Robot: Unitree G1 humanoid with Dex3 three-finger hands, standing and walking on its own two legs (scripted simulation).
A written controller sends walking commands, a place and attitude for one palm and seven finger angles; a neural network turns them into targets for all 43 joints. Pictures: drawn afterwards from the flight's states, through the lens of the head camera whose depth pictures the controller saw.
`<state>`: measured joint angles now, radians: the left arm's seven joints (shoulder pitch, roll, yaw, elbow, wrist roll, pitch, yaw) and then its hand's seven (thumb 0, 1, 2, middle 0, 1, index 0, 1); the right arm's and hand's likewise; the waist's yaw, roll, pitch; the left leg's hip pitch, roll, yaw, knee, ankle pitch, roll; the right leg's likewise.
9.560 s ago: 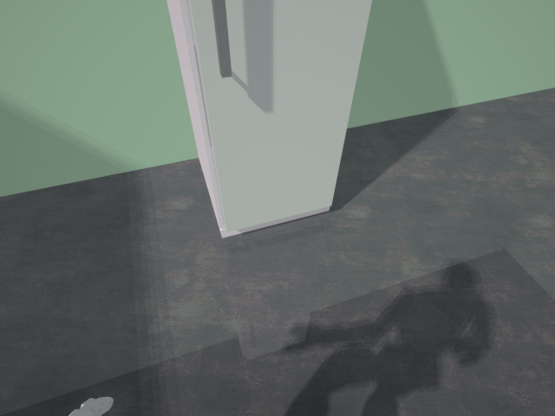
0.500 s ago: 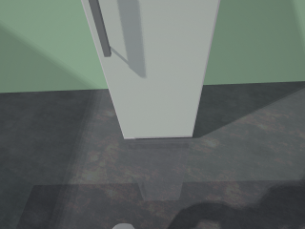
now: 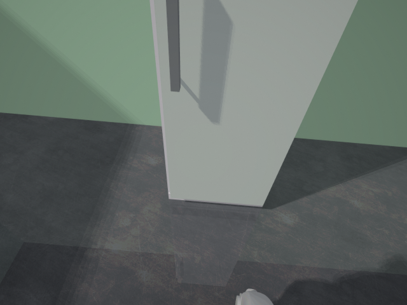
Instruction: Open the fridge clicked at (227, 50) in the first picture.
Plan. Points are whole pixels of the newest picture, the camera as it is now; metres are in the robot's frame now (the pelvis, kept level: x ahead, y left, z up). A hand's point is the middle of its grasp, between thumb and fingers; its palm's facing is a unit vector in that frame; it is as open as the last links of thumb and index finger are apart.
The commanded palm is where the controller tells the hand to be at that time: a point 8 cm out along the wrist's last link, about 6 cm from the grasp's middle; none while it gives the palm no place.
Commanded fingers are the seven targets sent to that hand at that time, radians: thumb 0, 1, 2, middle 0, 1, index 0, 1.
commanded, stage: take the last steps up to it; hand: left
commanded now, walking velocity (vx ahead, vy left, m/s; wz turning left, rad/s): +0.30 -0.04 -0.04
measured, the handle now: (174, 25) +0.72 +0.13 +0.22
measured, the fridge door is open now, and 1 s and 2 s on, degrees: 0 0 0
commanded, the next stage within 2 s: come to a stop and stand still in 0.42 s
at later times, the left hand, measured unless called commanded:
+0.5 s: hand (154, 271) +0.23 +0.13 -0.17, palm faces +0.05 -0.97 -0.23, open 7.2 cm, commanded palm none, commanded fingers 0.00 0.90 0.90 -0.20 -0.30 -0.20 -0.30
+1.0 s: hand (152, 261) +0.26 +0.14 -0.18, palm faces +0.05 -0.96 -0.29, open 7.4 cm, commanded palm none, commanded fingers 0.00 0.90 0.90 -0.20 -0.30 -0.20 -0.30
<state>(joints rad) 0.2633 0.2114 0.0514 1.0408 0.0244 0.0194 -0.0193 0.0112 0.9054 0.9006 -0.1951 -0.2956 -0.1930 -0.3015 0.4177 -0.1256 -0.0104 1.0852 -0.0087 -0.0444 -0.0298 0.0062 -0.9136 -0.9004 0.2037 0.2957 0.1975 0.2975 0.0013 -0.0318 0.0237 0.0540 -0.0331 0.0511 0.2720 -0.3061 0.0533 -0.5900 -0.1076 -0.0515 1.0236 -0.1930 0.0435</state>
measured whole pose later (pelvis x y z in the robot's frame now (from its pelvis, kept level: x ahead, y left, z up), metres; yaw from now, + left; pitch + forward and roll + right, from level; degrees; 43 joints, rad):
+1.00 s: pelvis +0.21 -0.07 -0.02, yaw -2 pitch -1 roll +1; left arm 0.23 0.20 0.06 0.99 0.02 0.02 0.03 0.01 0.90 0.90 -0.20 -0.30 -0.19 -0.30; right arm 0.10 -0.17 -0.06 1.00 -0.02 0.04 -0.04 -0.01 -0.92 -0.90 0.21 0.30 0.20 0.30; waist 0.02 0.03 0.09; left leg -0.38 0.09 0.10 0.56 -0.15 -0.02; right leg -0.30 -0.05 -0.04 0.69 -0.37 0.02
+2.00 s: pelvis +0.18 -0.03 +0.00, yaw -1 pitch -2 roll +0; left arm 0.26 0.15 0.00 1.15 0.01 0.00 0.04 0.01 0.91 0.90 -0.20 -0.30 -0.20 -0.30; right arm 0.32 -0.11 0.00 1.14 0.00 -0.01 -0.04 0.01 -0.91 -0.90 0.20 0.30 0.20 0.30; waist 0.01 -0.01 0.03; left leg -0.09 -0.01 0.06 0.40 -0.27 0.02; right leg -0.19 -0.07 -0.03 0.41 -0.18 0.05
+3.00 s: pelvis +0.18 -0.08 +0.00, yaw +0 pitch -2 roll +1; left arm 0.22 0.19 0.00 1.10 0.01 -0.02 0.02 0.01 0.90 0.90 -0.20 -0.30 -0.20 -0.30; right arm 0.28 -0.18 0.01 1.11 -0.01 -0.02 -0.03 0.01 -0.91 -0.90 0.20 0.30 0.19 0.30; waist 0.00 0.01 0.05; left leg -0.13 0.06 0.04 0.43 -0.27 -0.05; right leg -0.23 -0.01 -0.06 0.47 -0.21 -0.03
